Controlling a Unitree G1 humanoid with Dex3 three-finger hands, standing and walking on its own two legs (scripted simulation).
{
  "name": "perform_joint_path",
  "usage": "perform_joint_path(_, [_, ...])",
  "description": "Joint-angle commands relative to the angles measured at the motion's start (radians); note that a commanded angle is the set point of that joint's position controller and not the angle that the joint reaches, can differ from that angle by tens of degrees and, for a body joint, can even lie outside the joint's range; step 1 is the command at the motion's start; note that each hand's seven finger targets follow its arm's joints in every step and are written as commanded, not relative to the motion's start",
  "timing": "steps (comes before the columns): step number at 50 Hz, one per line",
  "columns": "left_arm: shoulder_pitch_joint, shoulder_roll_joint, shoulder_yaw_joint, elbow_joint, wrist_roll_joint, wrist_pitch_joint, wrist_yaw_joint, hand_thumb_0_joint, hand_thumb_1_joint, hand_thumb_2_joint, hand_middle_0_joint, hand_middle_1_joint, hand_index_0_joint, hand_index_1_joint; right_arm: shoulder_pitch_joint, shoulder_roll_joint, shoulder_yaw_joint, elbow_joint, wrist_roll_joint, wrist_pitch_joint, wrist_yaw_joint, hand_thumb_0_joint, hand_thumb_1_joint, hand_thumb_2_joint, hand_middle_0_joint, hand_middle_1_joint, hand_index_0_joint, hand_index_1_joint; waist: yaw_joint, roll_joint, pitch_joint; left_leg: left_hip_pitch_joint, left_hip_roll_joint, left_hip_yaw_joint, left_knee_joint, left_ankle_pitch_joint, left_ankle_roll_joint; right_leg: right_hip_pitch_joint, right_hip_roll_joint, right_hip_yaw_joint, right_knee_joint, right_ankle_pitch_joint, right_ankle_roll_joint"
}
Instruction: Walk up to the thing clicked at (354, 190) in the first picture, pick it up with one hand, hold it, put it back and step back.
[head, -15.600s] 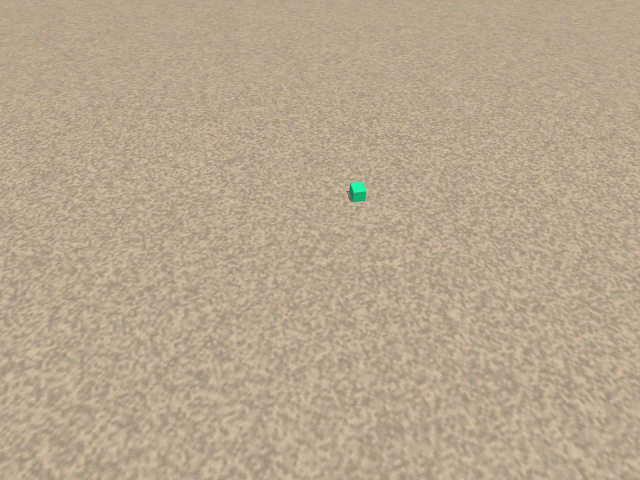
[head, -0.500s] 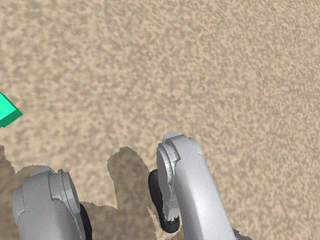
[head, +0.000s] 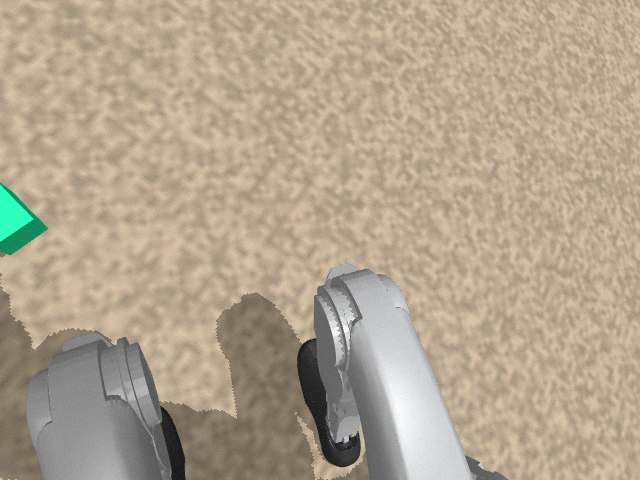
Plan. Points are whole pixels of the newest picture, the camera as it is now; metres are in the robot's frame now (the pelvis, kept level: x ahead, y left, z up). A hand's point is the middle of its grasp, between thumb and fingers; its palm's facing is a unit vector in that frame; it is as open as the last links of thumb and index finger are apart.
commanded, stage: approach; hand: left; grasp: from above
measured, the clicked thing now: (2, 217) +0.50 +0.31 -0.29
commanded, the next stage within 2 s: rest palm in 0.60 s
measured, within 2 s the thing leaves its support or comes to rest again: neither
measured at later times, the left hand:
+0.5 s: hand out of the picture +0.54 +0.29 -0.13, palm faces -0.28 -0.28 -0.92, open 14.3 cm
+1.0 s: hand out of the picture +0.49 +0.29 -0.22, palm faces -0.28 -0.31 -0.91, open 14.1 cm
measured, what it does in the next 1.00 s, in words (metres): stands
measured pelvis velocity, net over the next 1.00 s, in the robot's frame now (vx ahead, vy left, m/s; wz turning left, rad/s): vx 0.00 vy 0.00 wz -0.04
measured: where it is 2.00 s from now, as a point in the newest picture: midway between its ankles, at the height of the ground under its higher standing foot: (256, 459)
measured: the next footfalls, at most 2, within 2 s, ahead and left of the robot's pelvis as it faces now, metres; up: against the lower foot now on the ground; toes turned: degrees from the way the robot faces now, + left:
none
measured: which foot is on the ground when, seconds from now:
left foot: down 0.00-1.00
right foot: down 0.00-1.00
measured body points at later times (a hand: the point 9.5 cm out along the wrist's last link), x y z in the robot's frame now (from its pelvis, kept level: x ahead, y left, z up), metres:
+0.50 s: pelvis +0.00 +0.00 +0.01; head +0.27 +0.06 +0.37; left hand +0.55 +0.30 -0.08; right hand -0.02 -0.26 -0.07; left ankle +0.07 +0.13 -0.28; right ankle +0.11 -0.13 -0.28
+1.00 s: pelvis +0.00 +0.00 +0.00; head +0.28 +0.10 +0.33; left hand +0.50 +0.30 -0.17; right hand +0.02 -0.26 -0.06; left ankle +0.07 +0.13 -0.28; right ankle +0.11 -0.13 -0.28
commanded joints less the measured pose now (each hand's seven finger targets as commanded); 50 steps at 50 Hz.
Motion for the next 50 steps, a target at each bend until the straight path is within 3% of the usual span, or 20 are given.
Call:
perform_joint_path(1, [-0.299, 0.253, -0.014, -0.158, 0.013, -0.007, 0.053, 0.0, -0.516, 0.961, -0.142, -0.968, -0.126, -0.964, 0.237, -0.263, -0.075, 0.01, 0.008, 0.001, -0.004, 0.0, -0.888, -0.893, 0.2, 0.3, 0.2, 0.3, -0.007, 0.333, -0.699, 0.458, -0.011, 0.129, -0.25, 0.203, 0.047, 0.405, 0.047, -0.118, -0.226, 0.193, -0.081])
perform_joint_path(5, [-0.372, 0.208, -0.036, -0.162, 0.019, -0.002, 0.075, 0.0, -0.58, 1.003, -0.106, -1.005, -0.088, -1.021, 0.249, -0.269, -0.077, 0.017, 0.008, 0.0, -0.003, 0.0, -0.897, -0.897, 0.2, 0.3, 0.2, 0.3, -0.041, 0.378, -0.702, 0.507, -0.005, 0.112, -0.261, 0.215, 0.038, 0.346, 0.047, -0.135, -0.21, 0.209, -0.088])
perform_joint_path(6, [-0.404, 0.177, -0.056, -0.123, 0.018, 0.002, 0.08, 0.0, -0.576, 0.996, -0.099, -1.027, -0.087, -1.037, 0.257, -0.267, -0.076, 0.025, 0.004, 0.001, -0.003, 0.0, -0.898, -0.897, 0.2, 0.3, 0.2, 0.3, -0.07, 0.364, -0.671, 0.488, -0.002, 0.111, -0.257, 0.198, 0.039, 0.337, 0.05, -0.134, -0.218, 0.202, -0.086])
perform_joint_path(10, [-0.547, 0.157, -0.073, -0.105, 0.003, 0.036, 0.107, 0.0, -0.577, 0.991, -0.089, -1.061, -0.085, -1.063, 0.287, -0.278, -0.069, 0.05, -0.008, -0.006, -0.004, 0.0, -0.903, -0.898, 0.2, 0.3, 0.199, 0.3, -0.123, 0.394, -0.635, 0.496, -0.002, 0.105, -0.273, 0.158, 0.035, 0.316, 0.049, -0.14, -0.242, 0.18, -0.085])
perform_joint_path(13, [-0.594, 0.179, -0.078, -0.1, 0.003, 0.089, 0.106, 0.0, -0.581, 0.993, -0.089, -1.071, -0.085, -1.073, 0.272, -0.281, -0.057, 0.046, -0.013, -0.005, -0.003, 0.0, -0.907, -0.9, 0.2, 0.3, 0.199, 0.3, -0.115, 0.449, -0.678, 0.533, 0.002, 0.108, -0.278, 0.202, 0.026, 0.331, 0.049, -0.138, -0.23, 0.217, -0.089])
perform_joint_path(16, [-0.565, 0.249, -0.041, -0.163, 0.014, 0.155, 0.093, 0.0, -0.596, 1.004, -0.087, -1.06, -0.079, -1.066, 0.258, -0.295, -0.052, 0.006, 0.008, 0.011, 0.003, 0.0, -0.907, -0.901, 0.199, 0.3, 0.199, 0.3, -0.062, 0.53, -0.799, 0.608, 0.002, 0.113, -0.278, 0.314, 0.019, 0.377, 0.044, -0.128, -0.208, 0.302, -0.093])
perform_joint_path(23, [-0.345, 0.278, -0.065, -0.063, 0.006, 0.221, -0.042, 0.0, -0.611, 0.994, -0.064, -0.978, -0.051, -0.992, 0.266, -0.291, -0.023, -0.023, 0.035, 0.066, -0.02, 0.0, -0.891, -0.895, 0.2, 0.3, 0.2, 0.3, -0.045, 0.332, -0.688, 0.407, -0.007, 0.129, -0.274, 0.284, 0.055, 0.484, 0.056, -0.102, -0.242, 0.276, -0.074])
perform_joint_path(25, [-0.355, 0.256, -0.096, -0.115, -0.011, 0.191, -0.076, 0.0, -0.611, 0.963, -0.049, -0.952, -0.043, -0.96, 0.248, -0.28, -0.013, -0.058, 0.039, 0.077, -0.028, 0.0, -0.885, -0.894, 0.2, 0.3, 0.2, 0.3, -0.053, 0.281, -0.664, 0.356, -0.007, 0.124, -0.272, 0.266, 0.061, 0.513, 0.059, -0.102, -0.244, 0.265, -0.07])
perform_joint_path(26, [-0.301, 0.297, -0.058, -0.079, -0.013, 0.18, -0.085, 0.0, -0.611, 0.955, -0.046, -0.941, -0.042, -0.948, 0.268, -0.297, -0.015, -0.052, 0.038, 0.083, -0.037, 0.0, -0.885, -0.894, 0.2, 0.3, 0.2, 0.3, -0.062, 0.247, -0.64, 0.356, -0.009, 0.12, -0.264, 0.264, 0.064, 0.516, 0.054, -0.105, -0.248, 0.26, -0.065])
perform_joint_path(31, [-0.303, 0.258, -0.087, -0.188, -0.058, 0.019, -0.101, 0.0, -0.603, 0.971, -0.071, -0.961, -0.063, -0.97, 0.253, -0.279, 0.0, -0.084, 0.027, 0.078, -0.064, 0.0, -0.878, -0.89, 0.201, 0.3, 0.2, 0.3, -0.085, 0.222, -0.584, 0.346, -0.011, 0.105, -0.251, 0.175, 0.056, 0.5, 0.058, -0.12, -0.257, 0.157, -0.07])
perform_joint_path(34, [-0.312, 0.231, -0.088, -0.227, -0.062, -0.085, -0.045, 0.0, -0.575, 0.995, -0.099, -0.974, -0.082, -0.989, 0.251, -0.271, -0.012, -0.075, 0.017, 0.059, -0.068, 0.0, -0.88, -0.89, 0.201, 0.3, 0.2, 0.3, -0.076, 0.314, -0.6, 0.434, -0.005, 0.094, -0.267, 0.136, 0.039, 0.454, 0.061, -0.143, -0.241, 0.118, -0.082])
perform_joint_path(35, [-0.318, 0.189, -0.098, -0.222, -0.049, -0.108, -0.014, 0.0, -0.587, 1.009, -0.106, -0.959, -0.082, -0.981, 0.257, -0.271, -0.013, -0.068, 0.013, 0.054, -0.069, 0.0, -0.884, -0.891, 0.2, 0.3, 0.2, 0.3, -0.085, 0.34, -0.61, 0.476, -0.002, 0.09, -0.269, 0.138, 0.034, 0.43, 0.06, -0.157, -0.235, 0.132, -0.086])
perform_joint_path(36, [-0.36, 0.197, -0.092, -0.252, -0.038, -0.131, 0.021, 0.0, -0.561, 0.983, -0.129, -0.934, -0.106, -0.955, 0.258, -0.277, -0.021, -0.06, 0.011, 0.049, -0.069, 0.0, -0.885, -0.894, 0.2, 0.3, 0.2, 0.3, -0.083, 0.37, -0.631, 0.503, 0.001, 0.082, -0.27, 0.129, 0.032, 0.401, 0.059, -0.168, -0.229, 0.133, -0.088])
perform_joint_path(38, [-0.385, 0.182, -0.095, -0.218, -0.019, -0.148, 0.081, 0.0, -0.606, 1.041, -0.116, -0.884, -0.068, -0.932, 0.266, -0.284, -0.025, -0.04, 0.001, 0.034, -0.064, 0.0, -0.883, -0.898, 0.199, 0.3, 0.199, 0.3, -0.109, 0.391, -0.611, 0.531, 0.005, 0.077, -0.271, 0.125, 0.031, 0.367, 0.059, -0.177, -0.225, 0.144, -0.092])
perform_joint_path(39, [-0.378, 0.174, -0.098, -0.162, -0.009, -0.147, 0.11, 0.0, -0.611, 1.05, -0.135, -0.862, -0.078, -0.919, 0.268, -0.286, -0.023, -0.032, -0.007, 0.027, -0.06, 0.0, -0.889, -0.9, 0.199, 0.3, 0.199, 0.3, -0.119, 0.382, -0.578, 0.515, 0.006, 0.082, -0.262, 0.126, 0.032, 0.366, 0.061, -0.174, -0.23, 0.152, -0.091])
perform_joint_path(42, [-0.445, 0.252, -0.045, -0.154, 0.029, -0.126, 0.192, 0.0, -0.541, 1.008, -0.174, -0.844, -0.125, -0.892, 0.284, -0.296, -0.014, -0.012, -0.025, 0.011, -0.047, 0.0, -0.894, -0.901, 0.199, 0.3, 0.199, 0.3, -0.119, 0.422, -0.631, 0.546, 0.014, 0.086, -0.245, 0.187, 0.029, 0.399, 0.056, -0.167, -0.231, 0.216, -0.086])
perform_joint_path(44, [-0.445, 0.228, -0.054, -0.068, 0.042, -0.087, 0.228, 0.0, -0.527, 1.012, -0.186, -0.854, -0.138, -0.9, 0.261, -0.293, -0.006, 0.005, -0.041, -0.003, -0.029, 0.0, -0.899, -0.903, 0.199, 0.3, 0.199, 0.3, -0.132, 0.459, -0.592, 0.564, 0.017, 0.084, -0.239, 0.216, 0.019, 0.36, 0.052, -0.175, -0.212, 0.242, -0.088])
perform_joint_path(45, [-0.439, 0.207, -0.065, -0.01, 0.039, -0.067, 0.236, 0.0, -0.507, 0.978, -0.183, -0.867, -0.146, -0.903, 0.255, -0.293, 0.001, 0.009, -0.052, -0.007, -0.019, 0.0, -0.899, -0.902, 0.199, 0.3, 0.199, 0.3, -0.152, 0.444, -0.542, 0.544, 0.018, 0.082, -0.237, 0.207, 0.02, 0.364, 0.055, -0.176, -0.217, 0.24, -0.087])
perform_joint_path(48, [-0.458, 0.283, -0.041, 0.0, 0.039, -0.027, 0.255, 0.0, -0.476, 0.935, -0.192, -0.879, -0.167, -0.902, 0.239, -0.311, 0.012, 0.003, -0.054, -0.019, -0.001, 0.0, -0.904, -0.904, 0.199, 0.3, 0.199, 0.3, -0.144, 0.449, -0.549, 0.526, 0.02, 0.082, -0.236, 0.203, 0.026, 0.397, 0.056, -0.169, -0.232, 0.239, -0.082])
perform_joint_path(50, [-0.451, 0.269, -0.042, 0.021, 0.036, 0.001, 0.248, 0.0, -0.499, 0.93, -0.159, -0.908, -0.141, -0.924, 0.219, -0.311, 0.02, -0.003, -0.058, -0.029, 0.016, 0.0, -0.904, -0.903, 0.199, 0.3, 0.199, 0.3, -0.147, 0.473, -0.56, 0.555, 0.019, 0.079, -0.227, 0.244, 0.02, 0.386, 0.051, -0.175, -0.208, 0.265, -0.083])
